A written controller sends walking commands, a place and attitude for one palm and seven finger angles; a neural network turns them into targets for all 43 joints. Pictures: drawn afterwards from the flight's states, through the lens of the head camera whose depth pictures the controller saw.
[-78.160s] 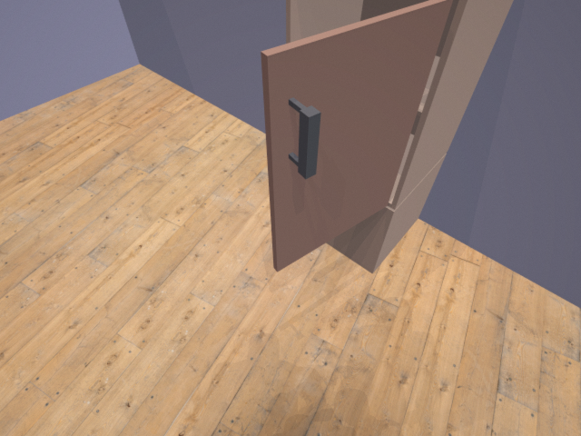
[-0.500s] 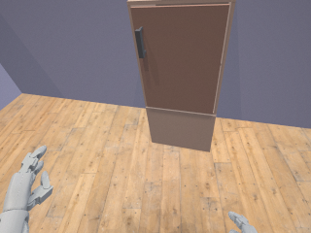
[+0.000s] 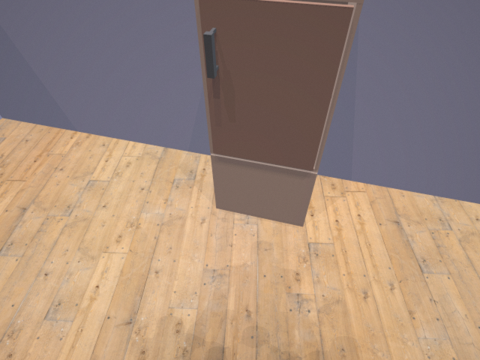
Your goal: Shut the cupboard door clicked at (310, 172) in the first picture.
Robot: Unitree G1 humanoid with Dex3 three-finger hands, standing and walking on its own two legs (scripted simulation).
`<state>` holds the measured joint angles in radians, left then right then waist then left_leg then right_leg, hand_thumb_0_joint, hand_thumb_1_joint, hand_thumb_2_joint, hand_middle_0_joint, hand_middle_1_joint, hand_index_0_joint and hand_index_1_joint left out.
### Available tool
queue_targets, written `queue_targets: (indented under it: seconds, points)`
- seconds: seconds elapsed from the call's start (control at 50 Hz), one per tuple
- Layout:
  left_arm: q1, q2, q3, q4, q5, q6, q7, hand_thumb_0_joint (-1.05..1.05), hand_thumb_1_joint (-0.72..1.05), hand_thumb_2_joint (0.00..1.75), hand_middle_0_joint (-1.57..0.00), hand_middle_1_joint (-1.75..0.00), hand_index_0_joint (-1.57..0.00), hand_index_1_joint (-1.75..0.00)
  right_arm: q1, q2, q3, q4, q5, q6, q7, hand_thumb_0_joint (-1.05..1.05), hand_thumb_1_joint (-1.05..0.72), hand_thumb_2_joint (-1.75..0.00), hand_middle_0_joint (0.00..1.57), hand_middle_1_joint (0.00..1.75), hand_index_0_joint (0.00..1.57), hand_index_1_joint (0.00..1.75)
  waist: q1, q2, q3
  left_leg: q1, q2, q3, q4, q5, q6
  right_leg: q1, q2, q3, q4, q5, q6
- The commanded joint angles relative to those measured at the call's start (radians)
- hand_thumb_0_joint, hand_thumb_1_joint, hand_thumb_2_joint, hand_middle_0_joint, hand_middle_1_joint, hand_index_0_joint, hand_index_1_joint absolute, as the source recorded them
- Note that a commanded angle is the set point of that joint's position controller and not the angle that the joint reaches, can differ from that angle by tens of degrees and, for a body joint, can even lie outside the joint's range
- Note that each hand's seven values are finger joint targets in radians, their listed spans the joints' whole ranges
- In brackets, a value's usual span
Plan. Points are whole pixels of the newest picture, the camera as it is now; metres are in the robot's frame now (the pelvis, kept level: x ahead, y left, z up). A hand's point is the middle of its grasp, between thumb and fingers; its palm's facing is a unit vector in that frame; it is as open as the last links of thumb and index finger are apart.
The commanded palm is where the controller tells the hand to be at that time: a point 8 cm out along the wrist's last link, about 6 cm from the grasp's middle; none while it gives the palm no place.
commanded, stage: let the arm hang, fingers relaxed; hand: left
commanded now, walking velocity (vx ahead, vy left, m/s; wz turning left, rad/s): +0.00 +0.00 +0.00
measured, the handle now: (212, 53) +0.94 +0.13 +0.09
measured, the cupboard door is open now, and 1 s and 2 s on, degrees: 0 0 0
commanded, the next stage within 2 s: look to check the result in 0.50 s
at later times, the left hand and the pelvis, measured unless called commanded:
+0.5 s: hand out of the picture -0.04 +0.15 -0.18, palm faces +0.03 -0.99 -0.11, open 7.4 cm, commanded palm none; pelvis -0.01 +0.02 +0.00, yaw -2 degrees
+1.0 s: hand out of the picture -0.03 +0.19 -0.17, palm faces -0.01 -0.98 -0.19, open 7.4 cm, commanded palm none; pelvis -0.01 +0.03 +0.00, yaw -2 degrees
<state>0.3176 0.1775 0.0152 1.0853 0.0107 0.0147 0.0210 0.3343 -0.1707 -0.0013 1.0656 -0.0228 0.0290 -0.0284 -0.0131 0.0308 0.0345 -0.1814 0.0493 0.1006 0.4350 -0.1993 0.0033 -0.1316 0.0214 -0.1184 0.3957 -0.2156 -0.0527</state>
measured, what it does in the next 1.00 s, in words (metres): stands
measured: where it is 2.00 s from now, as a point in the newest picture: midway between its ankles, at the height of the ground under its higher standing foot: outside the picture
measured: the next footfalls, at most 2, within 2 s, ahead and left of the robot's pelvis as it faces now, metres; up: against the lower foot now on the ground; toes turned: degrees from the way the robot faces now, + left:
none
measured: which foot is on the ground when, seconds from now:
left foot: down 0.00-1.00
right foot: down 0.00-1.00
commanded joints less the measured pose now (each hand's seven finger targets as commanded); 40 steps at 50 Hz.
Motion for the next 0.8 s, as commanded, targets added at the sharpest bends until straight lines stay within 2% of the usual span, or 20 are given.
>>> queue_targets:
  seconds: [0.0,0.04,0.1,0.22,0.38,0.56,0.62,0.78]
  points:
    - [0.039,0.066,0.009,-0.001,-0.004,-0.023,0.012,0.0,0.9,0.9,-0.2,-0.3,-0.2,-0.3,0.056,-0.071,-0.007,0.0,0.002,-0.019,-0.008,0.0,-0.9,-0.9,0.2,0.3,0.2,0.3,0.0,-0.074,0.075,-0.007,0.069,-0.095,-0.109,-0.028,0.024,-0.093,-0.132,0.161,-0.146,-0.058,-0.006]
    - [0.05,0.061,0.007,0.014,-0.004,-0.024,0.014,0.0,0.9,0.9,-0.2,-0.3,-0.2,-0.3,0.066,-0.059,-0.005,0.017,0.002,-0.018,-0.008,0.0,-0.9,-0.9,0.2,0.3,0.2,0.3,0.001,-0.059,0.07,-0.001,0.069,-0.09,-0.112,-0.03,0.025,-0.096,-0.13,0.16,-0.142,-0.06,-0.005]
    - [0.066,0.049,0.006,0.03,-0.003,-0.024,0.017,0.0,0.9,0.9,-0.2,-0.3,-0.2,-0.3,0.081,-0.042,-0.004,0.034,0.003,-0.017,-0.009,0.0,-0.9,-0.9,0.2,0.3,0.2,0.3,0.002,-0.077,0.083,-0.011,0.067,-0.084,-0.116,-0.041,0.026,-0.105,-0.128,0.161,-0.139,-0.069,-0.001]
    - [0.099,0.03,0.006,0.05,0.0,-0.023,0.023,0.0,0.9,0.9,-0.2,-0.3,-0.2,-0.3,0.099,-0.018,-0.006,0.054,0.005,-0.013,-0.01,0.0,-0.9,-0.9,0.2,0.3,0.2,0.3,0.003,-0.047,0.108,-0.018,0.062,-0.079,-0.115,-0.069,0.027,-0.148,-0.122,0.167,-0.134,-0.103,0.001]
    - [0.123,0.0,0.007,0.064,0.001,-0.025,0.024,0.0,0.9,0.9,-0.2,-0.3,-0.2,-0.3,0.117,0.006,-0.007,0.061,0.004,-0.02,-0.015,0.0,-0.9,-0.9,0.2,0.3,0.2,0.3,0.001,0.001,0.103,-0.041,0.064,-0.085,-0.132,-0.098,0.031,-0.141,-0.115,0.162,-0.11,-0.069,0.002]
    - [0.123,-0.009,0.008,0.065,0.006,-0.022,0.024,0.0,0.9,0.9,-0.2,-0.3,-0.2,-0.3,0.122,-0.009,-0.013,0.05,0.004,-0.02,-0.015,0.0,-0.9,-0.9,0.2,0.3,0.2,0.3,-0.002,-0.006,0.121,-0.067,0.073,-0.11,-0.159,-0.167,0.036,-0.157,-0.102,0.158,-0.095,-0.087,0.008]
    - [0.124,0.001,0.009,0.06,0.006,-0.026,0.024,0.0,0.9,0.9,-0.2,-0.3,-0.2,-0.3,0.119,-0.024,-0.017,0.043,0.006,-0.022,-0.014,0.0,-0.9,-0.9,0.2,0.3,0.2,0.3,-0.001,-0.012,0.096,-0.049,0.074,-0.106,-0.149,-0.145,0.037,-0.152,-0.103,0.161,-0.091,-0.073,0.007]
    - [0.102,0.017,0.01,0.053,0.006,-0.029,0.022,0.0,0.9,0.9,-0.2,-0.3,-0.2,-0.3,0.104,-0.034,-0.02,0.042,0.006,-0.026,-0.011,0.0,-0.9,-0.9,0.2,0.3,0.2,0.3,-0.004,-0.037,0.08,-0.031,0.077,-0.102,-0.147,-0.112,0.04,-0.147,-0.112,0.165,-0.09,-0.054,0.008]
